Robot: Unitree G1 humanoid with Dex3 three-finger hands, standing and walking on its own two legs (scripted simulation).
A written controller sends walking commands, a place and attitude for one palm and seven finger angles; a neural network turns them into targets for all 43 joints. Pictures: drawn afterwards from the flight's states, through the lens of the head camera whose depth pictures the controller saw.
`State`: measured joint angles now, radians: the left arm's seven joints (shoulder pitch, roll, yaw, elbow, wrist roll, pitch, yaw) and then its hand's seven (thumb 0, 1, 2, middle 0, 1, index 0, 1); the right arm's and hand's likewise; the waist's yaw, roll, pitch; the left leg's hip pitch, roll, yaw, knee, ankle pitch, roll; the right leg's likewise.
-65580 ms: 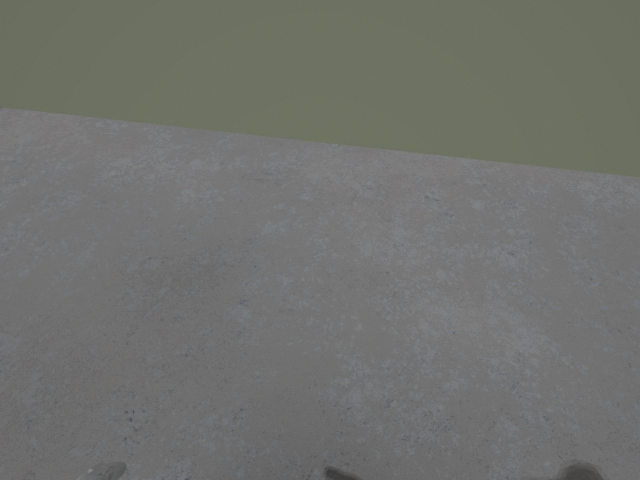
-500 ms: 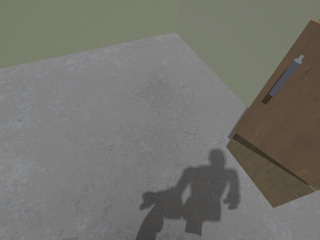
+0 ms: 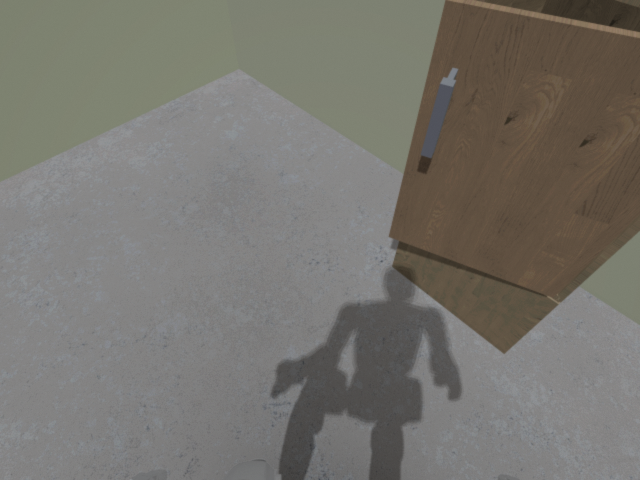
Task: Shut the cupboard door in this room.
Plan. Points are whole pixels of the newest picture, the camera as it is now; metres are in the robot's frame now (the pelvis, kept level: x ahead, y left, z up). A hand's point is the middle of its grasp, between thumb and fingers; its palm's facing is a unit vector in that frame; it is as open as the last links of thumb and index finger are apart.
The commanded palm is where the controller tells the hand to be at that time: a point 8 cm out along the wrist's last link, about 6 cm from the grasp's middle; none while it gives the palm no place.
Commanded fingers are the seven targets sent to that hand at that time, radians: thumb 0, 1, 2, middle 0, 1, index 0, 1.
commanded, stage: turn to face it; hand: left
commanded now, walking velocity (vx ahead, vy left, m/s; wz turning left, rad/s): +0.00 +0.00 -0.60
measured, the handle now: (440, 114) +0.69 -0.17 +0.05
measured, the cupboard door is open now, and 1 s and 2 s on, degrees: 20 20 20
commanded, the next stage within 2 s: take the last steps up to it in 0.60 s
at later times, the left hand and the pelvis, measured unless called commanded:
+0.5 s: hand (222, 446) +0.18 +0.16 -0.15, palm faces -0.26 -0.93 -0.27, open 7.4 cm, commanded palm none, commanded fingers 0.00 0.90 0.90 -0.20 -0.30 -0.20 -0.30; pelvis +0.03 -0.01 +0.00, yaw -15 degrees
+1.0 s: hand (256, 418) +0.22 +0.11 -0.16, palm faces -0.41 -0.89 -0.18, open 7.4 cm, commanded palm none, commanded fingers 0.00 0.90 0.90 -0.20 -0.30 -0.20 -0.30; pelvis +0.07 -0.03 +0.01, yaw -24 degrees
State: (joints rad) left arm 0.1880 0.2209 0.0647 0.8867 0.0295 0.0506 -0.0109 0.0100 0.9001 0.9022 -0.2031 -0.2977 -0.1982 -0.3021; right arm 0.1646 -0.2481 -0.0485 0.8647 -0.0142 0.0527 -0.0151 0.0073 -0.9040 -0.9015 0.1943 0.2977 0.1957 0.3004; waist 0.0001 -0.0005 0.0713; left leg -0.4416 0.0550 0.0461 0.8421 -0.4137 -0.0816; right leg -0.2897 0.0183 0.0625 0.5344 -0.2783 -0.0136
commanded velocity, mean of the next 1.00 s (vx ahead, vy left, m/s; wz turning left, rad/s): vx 0.09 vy -0.04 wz -0.29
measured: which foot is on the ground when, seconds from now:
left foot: up 0.00-0.06, down 0.08-0.38, up 0.40-0.68, down 0.70-1.00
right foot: down 0.00-0.08, up 0.10-0.36, down 0.38-0.70, up 0.72-1.00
